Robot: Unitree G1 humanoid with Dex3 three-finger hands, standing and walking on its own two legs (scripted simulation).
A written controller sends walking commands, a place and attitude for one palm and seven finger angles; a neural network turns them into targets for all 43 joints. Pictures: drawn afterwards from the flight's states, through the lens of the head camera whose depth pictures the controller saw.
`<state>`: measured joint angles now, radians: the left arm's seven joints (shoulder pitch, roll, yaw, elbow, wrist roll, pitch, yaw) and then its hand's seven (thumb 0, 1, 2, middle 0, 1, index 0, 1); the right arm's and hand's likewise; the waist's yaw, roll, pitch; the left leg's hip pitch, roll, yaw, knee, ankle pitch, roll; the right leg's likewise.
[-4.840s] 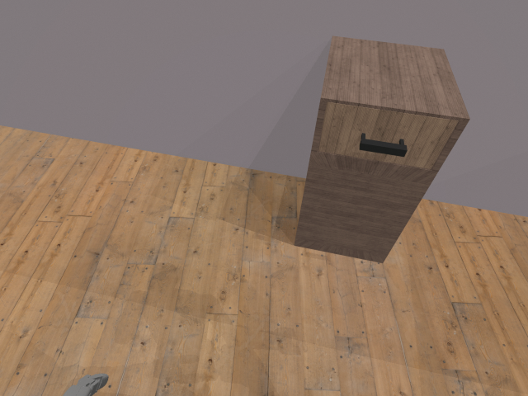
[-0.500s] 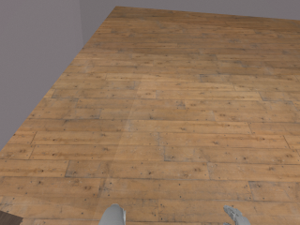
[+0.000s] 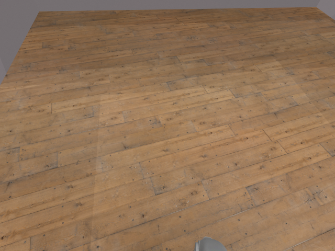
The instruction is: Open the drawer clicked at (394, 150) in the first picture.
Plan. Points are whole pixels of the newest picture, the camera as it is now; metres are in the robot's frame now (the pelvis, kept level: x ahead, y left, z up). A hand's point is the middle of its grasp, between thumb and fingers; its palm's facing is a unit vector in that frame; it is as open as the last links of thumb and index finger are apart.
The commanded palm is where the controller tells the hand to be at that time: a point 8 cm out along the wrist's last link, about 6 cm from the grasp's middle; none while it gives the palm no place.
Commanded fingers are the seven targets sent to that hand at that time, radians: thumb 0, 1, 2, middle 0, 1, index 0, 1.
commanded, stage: turn to face it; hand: left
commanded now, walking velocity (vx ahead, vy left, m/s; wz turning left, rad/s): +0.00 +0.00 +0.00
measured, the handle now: out of the picture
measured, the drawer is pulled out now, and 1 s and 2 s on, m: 0.00 0.00 0.00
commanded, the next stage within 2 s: none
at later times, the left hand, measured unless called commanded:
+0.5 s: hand out of the picture +0.13 +0.16 -0.18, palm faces +0.15 -0.98 -0.13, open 7.4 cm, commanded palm none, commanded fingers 0.00 0.90 0.90 -0.20 -0.30 -0.20 -0.30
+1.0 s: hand out of the picture +0.00 +0.19 -0.16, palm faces +0.43 -0.87 -0.26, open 7.4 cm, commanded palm none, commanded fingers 0.00 0.90 0.90 -0.20 -0.30 -0.20 -0.30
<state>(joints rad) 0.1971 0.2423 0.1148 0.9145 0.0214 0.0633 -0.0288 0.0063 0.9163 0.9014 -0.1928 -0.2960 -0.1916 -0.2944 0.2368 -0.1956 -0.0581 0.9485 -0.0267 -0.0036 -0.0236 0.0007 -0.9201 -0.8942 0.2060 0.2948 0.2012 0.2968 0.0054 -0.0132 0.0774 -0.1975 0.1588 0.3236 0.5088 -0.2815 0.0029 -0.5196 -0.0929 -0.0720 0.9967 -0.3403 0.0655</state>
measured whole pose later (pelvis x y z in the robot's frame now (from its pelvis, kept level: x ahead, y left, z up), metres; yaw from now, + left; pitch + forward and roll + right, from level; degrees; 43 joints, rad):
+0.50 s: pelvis +0.03 -0.01 -0.02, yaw +9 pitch -1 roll -2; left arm 0.11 0.14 0.04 0.95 0.02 0.02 0.02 0.00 0.91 0.90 -0.20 -0.30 -0.20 -0.30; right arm 0.28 -0.15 -0.06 0.98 -0.02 0.04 0.01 0.01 -0.91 -0.89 0.20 0.29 0.20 0.30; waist -0.05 -0.01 0.07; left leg -0.35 0.09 0.14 0.71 -0.32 -0.05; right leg -0.24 -0.14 -0.30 0.65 -0.36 0.03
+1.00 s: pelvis +0.00 -0.04 +0.00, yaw +24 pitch +1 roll -2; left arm 0.17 0.23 0.07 0.91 0.00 0.05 0.01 0.01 0.91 0.90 -0.19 -0.30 -0.19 -0.29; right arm 0.20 -0.23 -0.09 0.91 -0.03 0.05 0.01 0.01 -0.90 -0.89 0.21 0.29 0.20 0.30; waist -0.03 0.03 0.03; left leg -0.40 -0.05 -0.08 0.44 -0.07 0.03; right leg -0.30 -0.02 -0.02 0.70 -0.42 0.05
